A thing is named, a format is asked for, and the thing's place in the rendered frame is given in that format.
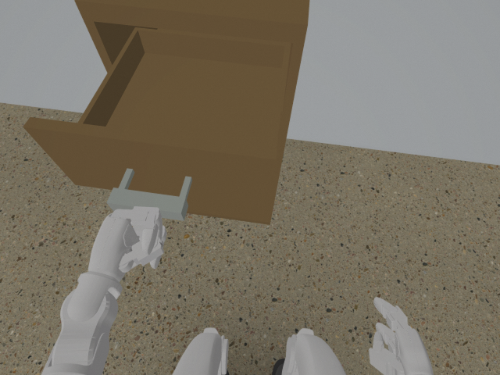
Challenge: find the robot right thigh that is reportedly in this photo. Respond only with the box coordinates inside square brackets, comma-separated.
[285, 334, 346, 375]

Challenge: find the robot left thigh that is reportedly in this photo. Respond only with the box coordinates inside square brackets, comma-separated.
[173, 333, 229, 375]

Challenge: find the robot thigh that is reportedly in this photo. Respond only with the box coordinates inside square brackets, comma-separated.
[173, 333, 229, 375]
[285, 334, 346, 375]

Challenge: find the handle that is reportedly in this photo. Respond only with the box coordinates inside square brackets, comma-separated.
[107, 169, 192, 221]

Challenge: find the right robot hand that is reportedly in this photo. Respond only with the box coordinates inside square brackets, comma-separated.
[369, 297, 434, 375]

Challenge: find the cabinet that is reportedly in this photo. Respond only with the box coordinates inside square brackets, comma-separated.
[74, 0, 309, 225]

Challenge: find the left robot hand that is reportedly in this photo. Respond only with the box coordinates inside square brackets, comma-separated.
[88, 206, 167, 282]

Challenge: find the drawer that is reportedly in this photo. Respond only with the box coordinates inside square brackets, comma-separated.
[23, 27, 289, 212]

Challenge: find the left robot forearm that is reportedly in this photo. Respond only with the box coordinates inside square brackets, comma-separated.
[41, 272, 123, 375]

